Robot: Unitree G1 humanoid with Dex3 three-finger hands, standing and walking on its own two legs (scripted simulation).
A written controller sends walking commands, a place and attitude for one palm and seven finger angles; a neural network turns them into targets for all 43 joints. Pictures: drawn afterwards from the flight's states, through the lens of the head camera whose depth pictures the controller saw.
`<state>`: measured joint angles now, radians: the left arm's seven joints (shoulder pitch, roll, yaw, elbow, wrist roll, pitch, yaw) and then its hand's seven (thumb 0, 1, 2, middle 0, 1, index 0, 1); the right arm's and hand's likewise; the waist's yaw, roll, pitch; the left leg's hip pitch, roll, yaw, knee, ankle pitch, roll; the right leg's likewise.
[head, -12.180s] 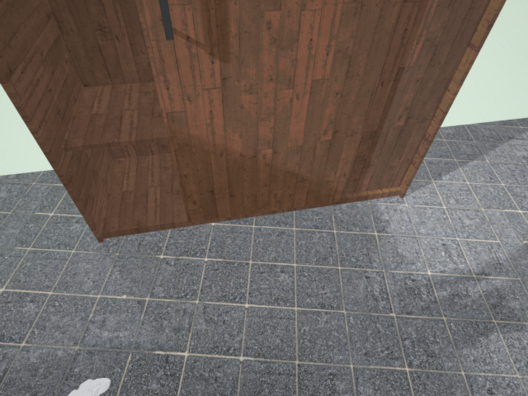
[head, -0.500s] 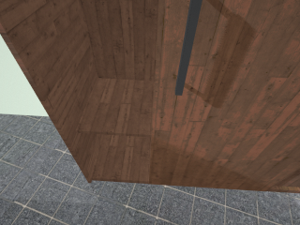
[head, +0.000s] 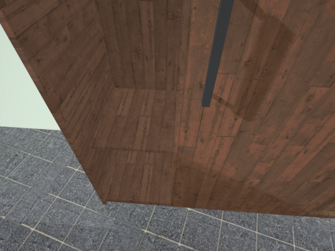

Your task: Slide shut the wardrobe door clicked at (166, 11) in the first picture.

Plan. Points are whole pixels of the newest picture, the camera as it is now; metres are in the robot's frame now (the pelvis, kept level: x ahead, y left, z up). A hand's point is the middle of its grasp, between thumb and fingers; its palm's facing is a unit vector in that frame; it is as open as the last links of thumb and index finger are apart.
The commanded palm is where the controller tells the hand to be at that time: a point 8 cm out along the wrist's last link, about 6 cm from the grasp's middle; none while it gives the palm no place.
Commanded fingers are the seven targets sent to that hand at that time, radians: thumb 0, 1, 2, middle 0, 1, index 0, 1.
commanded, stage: shuffle to correct the standing spot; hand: right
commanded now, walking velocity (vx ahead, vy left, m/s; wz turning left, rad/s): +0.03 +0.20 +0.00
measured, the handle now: (214, 52) +0.47 -0.07 +0.26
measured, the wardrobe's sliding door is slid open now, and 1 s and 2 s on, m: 0.39 0.39 0.39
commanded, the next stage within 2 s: come to a stop and stand still in 0.24 s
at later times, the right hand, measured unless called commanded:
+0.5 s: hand out of the picture -0.01 -0.11 -0.19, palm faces +0.06 +0.99 -0.11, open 7.4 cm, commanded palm none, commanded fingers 0.00 -0.90 -0.90 0.20 0.30 0.20 0.30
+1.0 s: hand out of the picture -0.01 -0.05 -0.17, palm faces +0.10 +0.98 -0.15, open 7.4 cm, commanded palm none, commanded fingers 0.00 -0.90 -0.90 0.20 0.30 0.20 0.30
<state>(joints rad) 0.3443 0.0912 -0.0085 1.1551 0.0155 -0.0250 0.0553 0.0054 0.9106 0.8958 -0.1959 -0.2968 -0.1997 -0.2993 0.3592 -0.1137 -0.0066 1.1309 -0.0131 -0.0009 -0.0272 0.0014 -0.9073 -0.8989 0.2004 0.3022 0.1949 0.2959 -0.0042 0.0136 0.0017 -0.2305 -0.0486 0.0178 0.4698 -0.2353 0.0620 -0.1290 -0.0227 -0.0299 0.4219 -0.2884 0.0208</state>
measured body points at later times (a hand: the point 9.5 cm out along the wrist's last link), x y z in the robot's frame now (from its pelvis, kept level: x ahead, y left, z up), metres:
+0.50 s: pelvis +0.02 +0.04 -0.01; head +0.03 +0.02 +0.44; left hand +0.02 +0.27 -0.15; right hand -0.01 -0.16 -0.18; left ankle +0.00 +0.10 -0.73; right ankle +0.00 -0.06 -0.74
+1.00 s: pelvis +0.04 +0.09 +0.00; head +0.04 +0.10 +0.45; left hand +0.02 +0.30 -0.16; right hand -0.01 -0.10 -0.16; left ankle +0.01 +0.15 -0.74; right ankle +0.00 -0.06 -0.74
